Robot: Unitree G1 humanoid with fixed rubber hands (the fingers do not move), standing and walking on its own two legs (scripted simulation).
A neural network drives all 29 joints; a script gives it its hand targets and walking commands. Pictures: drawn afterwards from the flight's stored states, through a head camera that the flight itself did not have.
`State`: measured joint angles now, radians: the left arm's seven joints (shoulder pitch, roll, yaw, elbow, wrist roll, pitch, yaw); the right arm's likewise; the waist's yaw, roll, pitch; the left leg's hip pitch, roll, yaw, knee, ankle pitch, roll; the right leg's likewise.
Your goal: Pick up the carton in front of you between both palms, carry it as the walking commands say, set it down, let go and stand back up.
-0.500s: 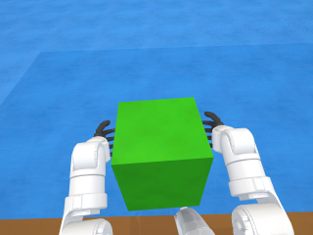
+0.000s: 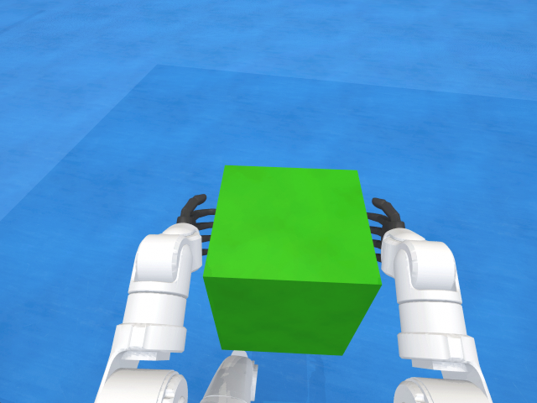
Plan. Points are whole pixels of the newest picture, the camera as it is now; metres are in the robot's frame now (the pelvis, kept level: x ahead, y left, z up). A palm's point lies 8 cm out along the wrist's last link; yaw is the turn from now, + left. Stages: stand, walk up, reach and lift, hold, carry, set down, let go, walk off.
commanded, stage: carry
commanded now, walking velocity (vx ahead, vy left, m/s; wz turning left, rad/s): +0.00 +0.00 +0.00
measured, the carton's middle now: (286, 264) +0.34 +0.03 +0.00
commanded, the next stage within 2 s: none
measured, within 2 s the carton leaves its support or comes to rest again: neither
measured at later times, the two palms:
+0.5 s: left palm (236, 177) +0.63 +0.17 -0.08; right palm (360, 185) +0.62 -0.13 -0.08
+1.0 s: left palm (241, 144) +0.64 +0.15 +0.01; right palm (374, 149) +0.64 -0.15 +0.01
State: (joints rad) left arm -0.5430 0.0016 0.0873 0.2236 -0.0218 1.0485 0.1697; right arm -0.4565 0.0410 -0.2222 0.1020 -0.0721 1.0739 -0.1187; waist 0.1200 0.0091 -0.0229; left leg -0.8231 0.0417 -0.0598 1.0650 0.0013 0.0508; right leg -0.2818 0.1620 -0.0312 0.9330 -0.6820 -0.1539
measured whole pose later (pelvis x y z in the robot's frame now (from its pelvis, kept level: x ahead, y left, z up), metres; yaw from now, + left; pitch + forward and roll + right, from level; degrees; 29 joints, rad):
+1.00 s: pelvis +0.31 +0.00 -0.12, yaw +1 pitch +1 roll +0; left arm -0.58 -0.02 0.18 0.25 0.07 1.15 0.13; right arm -0.58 0.01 -0.18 0.26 -0.06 1.15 -0.11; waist -0.01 0.00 -0.15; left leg -0.31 -0.04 0.09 0.57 -0.28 0.08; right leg -0.33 0.01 -0.03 0.58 -0.27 -0.03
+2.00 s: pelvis +0.29 +0.00 -0.12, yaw +1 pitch +1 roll +0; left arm -0.65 0.00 0.19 0.21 0.07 1.22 0.12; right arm -0.65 0.00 -0.20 0.23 -0.07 1.22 -0.11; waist -0.01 -0.01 -0.08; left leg -0.33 -0.03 0.10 0.55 -0.23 0.08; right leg -0.35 0.01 -0.04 0.55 -0.22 -0.03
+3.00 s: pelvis +0.30 +0.00 -0.12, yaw +1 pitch +1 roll +0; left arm -0.66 0.00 0.19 0.21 0.07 1.23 0.12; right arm -0.66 0.00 -0.20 0.22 -0.07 1.22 -0.11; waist -0.01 -0.01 -0.08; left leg -0.33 -0.02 0.11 0.55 -0.24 0.08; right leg -0.34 0.01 -0.05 0.55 -0.22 -0.03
